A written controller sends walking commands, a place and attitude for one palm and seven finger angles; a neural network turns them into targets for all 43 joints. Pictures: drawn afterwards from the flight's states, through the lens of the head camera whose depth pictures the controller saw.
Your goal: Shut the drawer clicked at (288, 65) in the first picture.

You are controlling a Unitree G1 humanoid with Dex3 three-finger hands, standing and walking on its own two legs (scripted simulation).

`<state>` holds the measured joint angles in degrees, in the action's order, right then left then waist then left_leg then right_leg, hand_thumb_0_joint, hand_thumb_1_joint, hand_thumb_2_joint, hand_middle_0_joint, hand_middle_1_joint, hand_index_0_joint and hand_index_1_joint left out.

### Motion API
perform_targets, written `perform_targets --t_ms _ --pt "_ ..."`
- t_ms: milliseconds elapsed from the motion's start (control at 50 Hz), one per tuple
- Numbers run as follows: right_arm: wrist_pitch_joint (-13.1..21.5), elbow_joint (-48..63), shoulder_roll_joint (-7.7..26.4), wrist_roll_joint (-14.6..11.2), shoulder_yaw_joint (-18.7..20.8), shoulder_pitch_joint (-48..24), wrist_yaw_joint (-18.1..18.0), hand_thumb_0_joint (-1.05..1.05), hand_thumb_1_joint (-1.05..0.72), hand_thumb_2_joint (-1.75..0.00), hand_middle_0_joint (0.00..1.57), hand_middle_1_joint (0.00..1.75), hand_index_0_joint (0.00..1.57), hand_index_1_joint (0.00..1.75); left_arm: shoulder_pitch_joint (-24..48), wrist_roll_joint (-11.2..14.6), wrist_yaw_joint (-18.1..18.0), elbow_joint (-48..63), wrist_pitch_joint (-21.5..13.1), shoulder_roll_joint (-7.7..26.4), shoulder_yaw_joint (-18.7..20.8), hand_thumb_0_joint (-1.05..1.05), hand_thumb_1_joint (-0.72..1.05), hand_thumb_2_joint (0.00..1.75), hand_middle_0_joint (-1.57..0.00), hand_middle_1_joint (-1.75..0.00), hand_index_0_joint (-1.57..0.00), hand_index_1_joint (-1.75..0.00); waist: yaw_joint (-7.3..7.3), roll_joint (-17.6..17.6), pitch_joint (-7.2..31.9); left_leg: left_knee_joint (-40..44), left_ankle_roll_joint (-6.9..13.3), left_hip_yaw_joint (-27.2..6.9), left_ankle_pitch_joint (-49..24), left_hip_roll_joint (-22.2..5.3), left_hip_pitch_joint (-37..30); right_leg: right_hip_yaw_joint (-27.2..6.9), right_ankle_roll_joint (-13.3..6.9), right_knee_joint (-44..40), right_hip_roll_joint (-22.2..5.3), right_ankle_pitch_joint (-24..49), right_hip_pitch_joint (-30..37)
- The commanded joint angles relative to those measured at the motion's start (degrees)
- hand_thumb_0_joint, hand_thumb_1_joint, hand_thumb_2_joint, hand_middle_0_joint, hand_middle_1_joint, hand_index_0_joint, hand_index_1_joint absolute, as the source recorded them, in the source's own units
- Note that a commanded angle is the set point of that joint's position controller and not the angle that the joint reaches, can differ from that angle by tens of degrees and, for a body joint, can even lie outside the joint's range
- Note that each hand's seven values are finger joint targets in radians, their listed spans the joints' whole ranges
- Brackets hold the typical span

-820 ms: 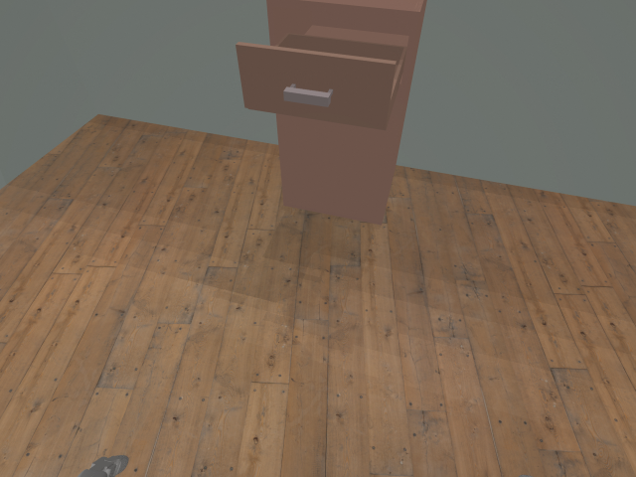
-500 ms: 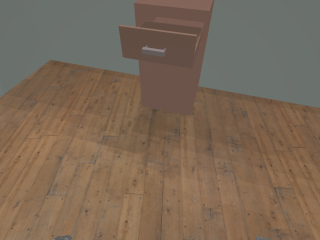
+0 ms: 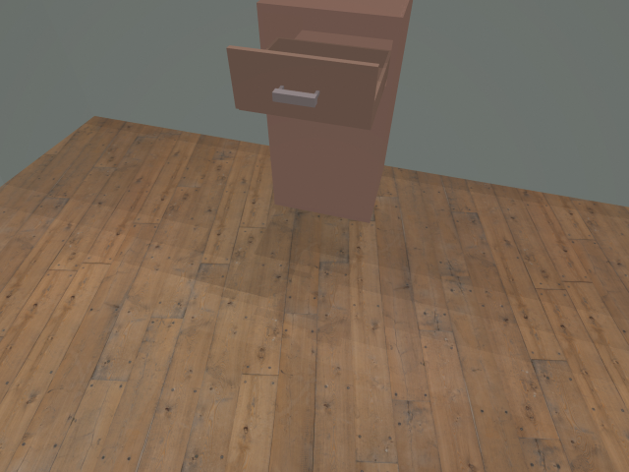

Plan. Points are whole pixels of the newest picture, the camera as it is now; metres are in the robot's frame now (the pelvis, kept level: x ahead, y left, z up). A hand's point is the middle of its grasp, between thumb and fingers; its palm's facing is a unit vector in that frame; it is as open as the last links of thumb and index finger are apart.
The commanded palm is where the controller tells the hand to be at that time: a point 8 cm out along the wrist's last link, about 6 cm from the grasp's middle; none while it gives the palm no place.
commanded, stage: look at it before walking up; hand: left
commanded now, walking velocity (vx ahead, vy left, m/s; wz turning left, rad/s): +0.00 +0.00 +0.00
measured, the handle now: (297, 94) +1.05 +0.10 -0.02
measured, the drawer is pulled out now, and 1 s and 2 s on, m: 0.30 0.30 0.30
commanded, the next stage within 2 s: walk to a spot facing it in 0.62 s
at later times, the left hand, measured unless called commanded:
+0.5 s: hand out of the picture +0.07 +0.25 -0.16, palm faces -0.02 -0.94 -0.33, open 7.4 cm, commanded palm none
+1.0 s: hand out of the picture +0.03 +0.23 -0.19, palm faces +0.07 -0.98 -0.20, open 7.4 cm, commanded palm none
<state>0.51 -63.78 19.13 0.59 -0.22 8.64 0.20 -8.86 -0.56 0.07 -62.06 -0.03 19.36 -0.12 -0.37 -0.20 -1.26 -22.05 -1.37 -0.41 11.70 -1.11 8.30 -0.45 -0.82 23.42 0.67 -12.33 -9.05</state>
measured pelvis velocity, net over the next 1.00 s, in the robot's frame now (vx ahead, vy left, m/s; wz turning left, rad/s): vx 0.04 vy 0.03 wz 0.05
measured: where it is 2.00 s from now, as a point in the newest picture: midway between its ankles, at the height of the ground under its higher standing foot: (299, 419)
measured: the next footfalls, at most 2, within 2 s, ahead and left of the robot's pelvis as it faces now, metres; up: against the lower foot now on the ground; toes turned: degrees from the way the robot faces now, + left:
right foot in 1.52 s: +0.41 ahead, -0.06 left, +0.00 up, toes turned -6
left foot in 1.92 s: +0.53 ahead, +0.19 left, +0.00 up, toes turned +9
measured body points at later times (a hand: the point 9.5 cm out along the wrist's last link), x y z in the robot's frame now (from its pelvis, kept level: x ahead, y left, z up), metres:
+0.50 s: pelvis +0.00 +0.00 +0.00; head +0.00 +0.00 +0.45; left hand +0.07 +0.30 -0.13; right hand +0.07 -0.29 -0.13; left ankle +0.00 +0.14 -0.74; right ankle +0.01 -0.11 -0.74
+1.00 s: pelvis +0.04 +0.03 -0.01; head +0.03 +0.05 +0.44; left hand +0.03 +0.28 -0.17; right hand +0.06 -0.23 -0.15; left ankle +0.03 +0.13 -0.74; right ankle +0.01 -0.11 -0.74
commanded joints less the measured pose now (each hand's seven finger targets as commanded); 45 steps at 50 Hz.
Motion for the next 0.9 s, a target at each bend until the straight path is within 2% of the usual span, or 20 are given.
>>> perform_targets --t_ms 0,300,700,720,740,780,820,840,860,880 --pt "1.5 3.7 11.4 0.1 2.1 -3.2 -0.9 0.0 -0.9 -0.9 0.2 0.3 0.2 0.3 2.8 0.1 -0.7 3.9 -1.7 12.0 2.3 0.0 0.9 0.9 -0.2 -0.3 -0.2 -0.3 0.46 0.9 1.9 3.6 2.6 -5.0 -3.8 -5.2 0.9 -7.7 -1.4 -5.9 -7.3 2.1 -0.7" --pt "1.7 3.4 11.4 0.0 2.2 -3.4 -1.0 0.0 -0.9 -0.9 0.2 0.3 0.2 0.3 2.4 -0.1 -0.7 3.5 -1.7 11.5 2.3 0.0 0.9 0.9 -0.2 -0.3 -0.2 -0.3 0.51 -0.5 2.2 4.4 2.8 -5.4 -5.0 -5.7 0.2 -7.1 -1.2 -5.5 -6.9 4.2 -0.6" --pt "1.5 3.3 11.6 -0.1 2.1 -3.7 -1.0 0.0 -0.9 -0.9 0.2 0.3 0.2 0.3 2.0 -0.1 -0.7 3.2 -1.8 11.8 2.2 0.0 0.9 0.9 -0.2 -0.3 -0.2 -0.3 0.44 0.9 2.5 4.5 2.6 -5.2 -6.4 -5.7 -1.0 -7.1 -1.1 -6.1 -7.3 6.8 0.2" --pt "1.1 2.3 6.7 0.2 1.0 -1.8 -0.8 0.0 -0.9 -0.9 0.2 0.3 0.2 0.3 -0.4 0.0 -0.9 2.0 -1.3 7.0 1.3 0.0 0.9 0.9 -0.2 -0.3 -0.2 -0.3 0.52 1.1 3.7 3.7 2.0 -4.3 -3.9 -5.4 -1.0 -6.6 -0.4 -6.2 -7.3 2.9 0.8" --pt "0.5 1.6 4.1 0.3 0.4 0.3 -0.6 0.0 -0.9 -0.9 0.2 0.3 0.2 0.3 -2.7 -0.1 -0.9 1.3 -0.7 4.9 0.8 0.0 0.9 0.9 -0.2 -0.3 -0.2 -0.3 0.72 2.1 3.0 2.4 1.7 -3.4 2.0 -4.4 0.3 -7.1 -0.2 -6.2 -7.0 -5.3 0.5" --pt "-0.1 1.6 3.5 0.7 0.7 1.9 -0.3 0.0 -0.9 -0.9 0.2 0.3 0.2 0.3 -5.2 -0.5 -0.5 1.0 -0.1 5.8 1.4 0.0 0.9 0.9 -0.2 -0.3 -0.2 -0.3 1.36 4.3 -0.8 -0.3 2.1 -2.3 14.3 -2.1 6.2 -9.8 -1.3 -8.3 -7.8 -20.1 -0.7" --pt "-0.2 2.6 2.7 0.9 0.9 2.3 -0.2 0.0 -0.9 -0.9 0.2 0.3 0.2 0.3 -8.0 -0.7 -0.3 1.3 0.1 7.6 2.4 0.0 0.9 0.9 -0.2 -0.3 -0.2 -0.3 2.37 8.6 -3.8 -7.6 1.8 0.7 16.7 0.3 12.8 -15.3 -4.1 -12.0 -11.4 -29.1 -0.5" --pt "0.0 3.3 2.3 0.9 1.1 2.4 -0.1 0.0 -0.9 -0.9 0.2 0.3 0.2 0.3 -9.3 -0.7 -0.3 1.6 -0.1 8.1 2.9 0.0 0.9 0.9 -0.2 -0.3 -0.2 -0.3 2.59 10.5 -4.6 -12.0 1.8 2.1 15.4 0.2 14.8 -18.3 -6.0 -14.0 -14.3 -30.9 -0.2" --pt "0.1 4.0 2.2 0.9 1.4 2.3 -0.1 0.0 -0.9 -0.9 0.2 0.3 0.2 0.3 -10.6 -0.6 -0.4 1.7 -0.4 8.5 3.3 0.0 0.9 0.9 -0.2 -0.3 -0.2 -0.3 2.77 10.3 -5.4 -15.5 1.9 2.5 15.3 -0.3 16.5 -20.5 -7.7 -15.0 -16.2 -31.0 0.1" --pt "0.5 4.5 1.8 0.7 1.6 2.5 0.0 0.0 -0.9 -0.9 0.2 0.3 0.2 0.3 -10.7 -0.7 -0.5 2.0 -0.9 8.0 3.6 0.0 0.9 0.9 -0.2 -0.3 -0.2 -0.3 2.33 9.6 -6.2 -17.1 2.1 1.9 14.9 -1.2 17.8 -20.6 -9.0 -14.8 -17.3 -27.9 0.5"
